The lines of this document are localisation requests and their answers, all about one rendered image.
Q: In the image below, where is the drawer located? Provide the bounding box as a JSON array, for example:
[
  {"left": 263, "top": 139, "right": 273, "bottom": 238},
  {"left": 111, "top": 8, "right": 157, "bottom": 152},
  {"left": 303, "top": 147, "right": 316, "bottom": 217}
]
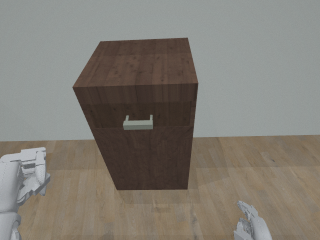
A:
[{"left": 86, "top": 101, "right": 191, "bottom": 128}]

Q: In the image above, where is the cabinet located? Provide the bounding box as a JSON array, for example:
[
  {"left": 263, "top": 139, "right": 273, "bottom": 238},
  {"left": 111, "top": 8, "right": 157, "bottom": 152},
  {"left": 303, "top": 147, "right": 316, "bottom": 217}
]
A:
[{"left": 72, "top": 37, "right": 199, "bottom": 191}]

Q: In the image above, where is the left robot forearm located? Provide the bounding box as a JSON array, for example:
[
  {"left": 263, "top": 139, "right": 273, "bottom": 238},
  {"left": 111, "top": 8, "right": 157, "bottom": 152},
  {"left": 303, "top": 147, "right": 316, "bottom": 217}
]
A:
[{"left": 0, "top": 211, "right": 22, "bottom": 240}]

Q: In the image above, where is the handle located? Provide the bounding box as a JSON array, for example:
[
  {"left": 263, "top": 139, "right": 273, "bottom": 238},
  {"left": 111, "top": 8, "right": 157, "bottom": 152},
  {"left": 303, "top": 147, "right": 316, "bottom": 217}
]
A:
[{"left": 123, "top": 114, "right": 153, "bottom": 130}]

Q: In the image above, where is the robot right hand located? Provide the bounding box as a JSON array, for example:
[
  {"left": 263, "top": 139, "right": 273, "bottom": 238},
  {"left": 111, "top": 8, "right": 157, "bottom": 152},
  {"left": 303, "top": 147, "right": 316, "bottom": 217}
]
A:
[{"left": 233, "top": 200, "right": 273, "bottom": 240}]

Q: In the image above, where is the robot left hand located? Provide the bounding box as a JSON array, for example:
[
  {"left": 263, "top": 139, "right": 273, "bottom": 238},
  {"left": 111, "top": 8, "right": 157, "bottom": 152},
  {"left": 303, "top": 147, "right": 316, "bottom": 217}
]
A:
[{"left": 0, "top": 147, "right": 50, "bottom": 213}]

